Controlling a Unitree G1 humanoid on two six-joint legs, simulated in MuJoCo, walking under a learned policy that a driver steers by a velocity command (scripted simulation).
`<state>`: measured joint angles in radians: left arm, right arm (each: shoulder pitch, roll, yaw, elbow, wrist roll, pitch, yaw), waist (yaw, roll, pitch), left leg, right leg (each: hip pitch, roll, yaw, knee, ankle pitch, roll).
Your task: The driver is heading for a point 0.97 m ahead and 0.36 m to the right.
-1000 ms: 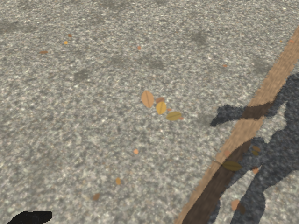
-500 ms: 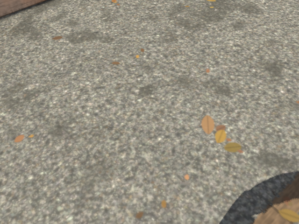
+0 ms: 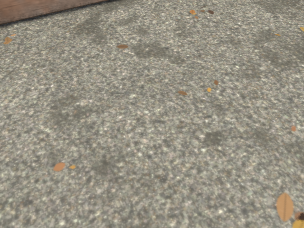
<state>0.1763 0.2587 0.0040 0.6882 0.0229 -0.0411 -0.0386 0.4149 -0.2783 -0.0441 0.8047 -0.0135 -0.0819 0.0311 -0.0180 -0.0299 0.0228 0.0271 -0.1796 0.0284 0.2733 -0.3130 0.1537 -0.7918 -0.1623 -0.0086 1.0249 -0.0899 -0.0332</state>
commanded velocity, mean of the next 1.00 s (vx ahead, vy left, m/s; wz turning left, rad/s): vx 0.95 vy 0.00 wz -0.79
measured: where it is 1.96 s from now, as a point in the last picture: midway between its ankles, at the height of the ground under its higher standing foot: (210, 111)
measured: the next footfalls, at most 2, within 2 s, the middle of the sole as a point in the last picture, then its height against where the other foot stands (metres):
right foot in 0.20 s outside the picture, level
left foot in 0.60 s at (148, 157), level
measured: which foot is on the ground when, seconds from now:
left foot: down 0.00-0.20, up 0.22-0.58, down 0.60-0.98, up 1.00-1.00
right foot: up 0.00-0.18, down 0.20-0.60, up 0.62-1.00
